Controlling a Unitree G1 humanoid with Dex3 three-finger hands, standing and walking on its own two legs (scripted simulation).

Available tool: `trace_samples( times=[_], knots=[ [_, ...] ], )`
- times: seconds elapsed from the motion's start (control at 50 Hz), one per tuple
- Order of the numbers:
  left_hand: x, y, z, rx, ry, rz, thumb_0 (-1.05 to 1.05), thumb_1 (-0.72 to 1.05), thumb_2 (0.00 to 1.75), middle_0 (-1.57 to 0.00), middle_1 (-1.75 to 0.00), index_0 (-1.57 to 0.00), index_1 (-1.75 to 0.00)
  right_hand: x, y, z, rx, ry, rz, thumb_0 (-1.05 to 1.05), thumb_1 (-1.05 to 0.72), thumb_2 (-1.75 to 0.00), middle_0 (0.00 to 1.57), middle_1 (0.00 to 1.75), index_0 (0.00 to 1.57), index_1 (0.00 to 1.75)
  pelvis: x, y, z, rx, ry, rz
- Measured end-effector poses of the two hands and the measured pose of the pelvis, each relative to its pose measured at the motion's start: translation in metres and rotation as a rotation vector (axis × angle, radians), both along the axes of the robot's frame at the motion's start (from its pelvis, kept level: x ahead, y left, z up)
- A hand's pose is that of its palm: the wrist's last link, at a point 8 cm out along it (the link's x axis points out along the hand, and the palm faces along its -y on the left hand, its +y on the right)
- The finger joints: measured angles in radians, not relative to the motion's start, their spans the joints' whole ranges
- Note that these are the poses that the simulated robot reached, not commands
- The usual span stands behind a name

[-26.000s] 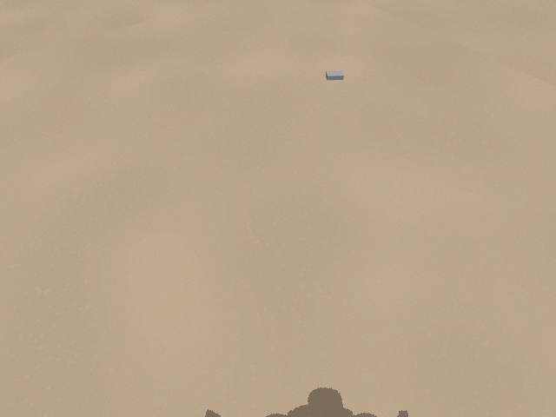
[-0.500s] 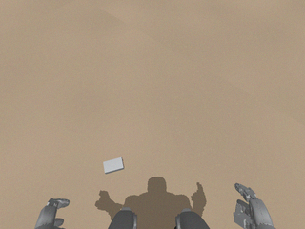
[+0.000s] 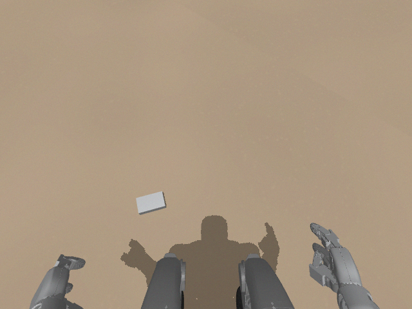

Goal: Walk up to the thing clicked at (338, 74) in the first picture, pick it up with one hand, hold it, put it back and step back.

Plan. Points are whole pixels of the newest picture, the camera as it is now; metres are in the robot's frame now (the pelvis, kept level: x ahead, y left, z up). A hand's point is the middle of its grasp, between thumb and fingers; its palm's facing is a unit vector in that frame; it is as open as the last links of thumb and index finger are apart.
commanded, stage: rise first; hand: left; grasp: from above
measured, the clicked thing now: (151, 202) +0.48 +0.24 -0.63
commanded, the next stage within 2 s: none
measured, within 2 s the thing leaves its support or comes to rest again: neither
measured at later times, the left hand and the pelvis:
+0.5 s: hand (109, 234) +0.30 +0.30 -0.34, palm faces -0.39 -0.25 -0.88, open 13.6 cm; pelvis -0.07 -0.01 -0.21, yaw -2 degrees
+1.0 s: hand (121, 216) +0.38 +0.30 -0.45, palm faces -0.39 -0.09 -0.91, open 13.2 cm; pelvis -0.07 +0.01 -0.29, yaw -6 degrees
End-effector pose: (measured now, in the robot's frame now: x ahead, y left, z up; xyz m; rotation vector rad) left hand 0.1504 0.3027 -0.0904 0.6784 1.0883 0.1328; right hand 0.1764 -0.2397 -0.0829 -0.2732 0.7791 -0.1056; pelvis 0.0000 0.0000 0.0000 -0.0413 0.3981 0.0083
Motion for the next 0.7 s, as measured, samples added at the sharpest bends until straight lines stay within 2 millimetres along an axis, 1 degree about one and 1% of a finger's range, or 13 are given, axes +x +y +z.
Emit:
trace_samples(
  times=[0.04, 0.1, 0.18, 0.24, 0.34, 0.44, 0.5, 0.56, 0.64, 0.7],
  knots=[
    [0.007, 0.006, -0.016, 0.036, 0.002, -0.039, -0.01, -0.55, 0.91, -0.16, -1.02, -0.16, -1.01, -0.001, -0.005, -0.013, -0.01, -0.001, 0.014, 0.01, -0.97, -0.91, 0.2, 0.3, 0.21, 0.3, -0.004, -0.002, -0.013, 0.002, 0.025, -0.001],
    [0.022, 0.014, -0.044, 0.098, -0.009, -0.113, -0.01, -0.54, 0.91, -0.16, -1.01, -0.16, -1.0, -0.003, -0.014, -0.039, -0.028, 0.008, 0.031, 0.01, -0.96, -0.91, 0.2, 0.3, 0.21, 0.3, -0.012, -0.003, -0.038, 0.006, 0.067, -0.005],
    [0.051, 0.012, -0.08, 0.161, -0.067, -0.248, -0.01, -0.5, 0.9, -0.17, -1.01, -0.17, -0.99, -0.01, -0.027, -0.083, -0.05, 0.04, 0.031, 0.01, -0.95, -0.91, 0.2, 0.3, 0.21, 0.3, -0.023, -0.004, -0.076, 0.007, 0.12, -0.01],
    [0.074, 0.009, -0.106, 0.222, -0.116, -0.343, -0.01, -0.48, 0.89, -0.18, -1.0, -0.18, -0.99, -0.02, -0.034, -0.119, -0.057, 0.081, 0.022, 0.01, -0.94, -0.9, 0.2, 0.3, 0.21, 0.3, -0.031, -0.005, -0.105, 0.006, 0.152, -0.016],
    [0.108, 0.008, -0.145, 0.338, -0.162, -0.444, -0.01, -0.47, 0.91, -0.17, -1.01, -0.17, -1.0, -0.047, -0.039, -0.18, -0.046, 0.177, 0.007, 0.01, -0.92, -0.9, 0.2, 0.3, 0.2, 0.3, -0.047, -0.005, -0.15, 0.004, 0.187, -0.023],
    [0.141, 0.007, -0.176, 0.439, -0.18, -0.521, 0.0, -0.46, 0.92, -0.17, -1.01, -0.17, -1.0, -0.087, -0.036, -0.23, -0.028, 0.291, -0.002, 0.01, -0.91, -0.9, 0.2, 0.3, 0.2, 0.3, -0.063, -0.006, -0.187, 0.001, 0.195, -0.029],
    [0.158, 0.004, -0.193, 0.467, -0.181, -0.567, 0.0, -0.45, 0.92, -0.18, -0.99, -0.18, -0.98, -0.114, -0.035, -0.252, -0.02, 0.352, -0.023, 0.01, -0.91, -0.9, 0.2, 0.3, 0.2, 0.3, -0.07, -0.006, -0.206, -0.004, 0.193, -0.035],
    [0.171, 0.001, -0.21, 0.487, -0.176, -0.627, 0.0, -0.42, 0.91, -0.2, -0.96, -0.2, -0.96, -0.141, -0.034, -0.266, -0.02, 0.409, -0.049, 0.01, -0.9, -0.9, 0.2, 0.3, 0.21, 0.3, -0.075, -0.005, -0.222, -0.011, 0.189, -0.04],
    [0.186, -0.003, -0.23, 0.513, -0.18, -0.703, 0.0, -0.38, 0.89, -0.23, -0.92, -0.22, -0.92, -0.174, -0.035, -0.277, -0.034, 0.483, -0.083, 0.01, -0.89, -0.89, 0.2, 0.3, 0.21, 0.3, -0.078, -0.002, -0.24, -0.022, 0.183, -0.045],
    [0.194, -0.005, -0.244, 0.527, -0.194, -0.745, 0.0, -0.36, 0.87, -0.24, -0.9, -0.24, -0.89, -0.193, -0.036, -0.282, -0.05, 0.534, -0.102, 0.01, -0.89, -0.89, 0.2, 0.3, 0.21, 0.3, -0.079, 0.0, -0.251, -0.031, 0.18, -0.048]
  ],
)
